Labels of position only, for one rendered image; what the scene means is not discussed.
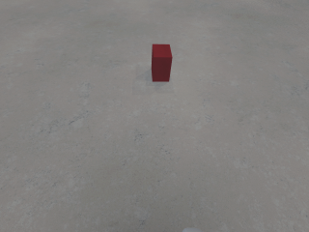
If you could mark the carton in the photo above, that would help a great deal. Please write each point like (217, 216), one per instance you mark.
(161, 62)

